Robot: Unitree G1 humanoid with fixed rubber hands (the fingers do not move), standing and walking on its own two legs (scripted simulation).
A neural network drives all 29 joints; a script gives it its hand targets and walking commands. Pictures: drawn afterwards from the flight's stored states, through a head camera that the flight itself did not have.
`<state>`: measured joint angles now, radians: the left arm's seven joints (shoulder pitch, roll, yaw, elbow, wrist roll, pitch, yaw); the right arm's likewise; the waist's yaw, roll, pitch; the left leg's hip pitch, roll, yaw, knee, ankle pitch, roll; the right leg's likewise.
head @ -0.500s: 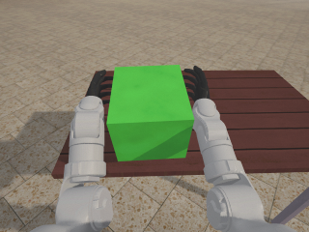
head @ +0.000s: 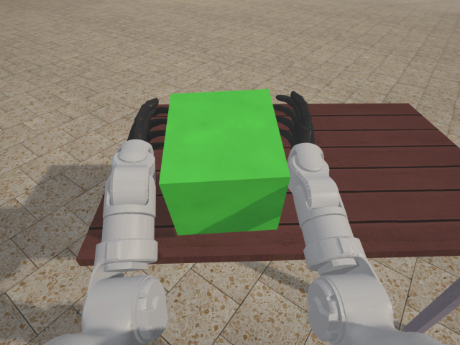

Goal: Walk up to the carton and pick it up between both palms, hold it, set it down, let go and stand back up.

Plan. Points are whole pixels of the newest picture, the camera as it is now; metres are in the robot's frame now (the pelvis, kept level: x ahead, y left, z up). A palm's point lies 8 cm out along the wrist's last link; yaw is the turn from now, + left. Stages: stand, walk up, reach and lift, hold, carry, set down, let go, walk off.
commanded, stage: set down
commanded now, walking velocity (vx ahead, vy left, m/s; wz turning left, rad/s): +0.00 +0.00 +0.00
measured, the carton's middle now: (223, 161) +0.36 +0.00 +0.18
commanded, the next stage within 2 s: none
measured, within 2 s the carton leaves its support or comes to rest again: neither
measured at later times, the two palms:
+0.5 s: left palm (154, 168) +0.40 +0.13 +0.13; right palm (290, 156) +0.39 -0.13 +0.16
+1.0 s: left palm (156, 177) +0.41 +0.13 +0.10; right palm (284, 160) +0.40 -0.13 +0.14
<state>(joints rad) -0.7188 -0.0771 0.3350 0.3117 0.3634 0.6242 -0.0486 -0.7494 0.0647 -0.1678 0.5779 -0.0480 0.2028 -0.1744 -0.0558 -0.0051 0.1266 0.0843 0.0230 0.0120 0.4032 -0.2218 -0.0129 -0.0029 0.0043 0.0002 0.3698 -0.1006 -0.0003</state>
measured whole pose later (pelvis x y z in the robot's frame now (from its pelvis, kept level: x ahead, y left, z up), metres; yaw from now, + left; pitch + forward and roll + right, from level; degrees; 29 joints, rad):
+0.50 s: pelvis +0.03 +0.00 +0.00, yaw +0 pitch -11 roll +0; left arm -0.58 -0.09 0.29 0.37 0.37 0.40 -0.03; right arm -0.61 0.11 -0.16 0.58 -0.05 -0.14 -0.15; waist -0.06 -0.01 0.18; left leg 0.06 0.02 0.01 0.36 -0.23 -0.02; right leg -0.04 0.00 0.00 0.36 -0.12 0.00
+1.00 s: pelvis +0.03 +0.00 +0.01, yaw +0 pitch -8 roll +0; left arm -0.59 -0.09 0.36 0.53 0.37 0.26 -0.03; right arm -0.62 0.11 -0.16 0.67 -0.05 -0.19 -0.16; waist -0.06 -0.02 0.14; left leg 0.01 0.02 0.01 0.36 -0.23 -0.02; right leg -0.09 0.00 0.00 0.36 -0.12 0.00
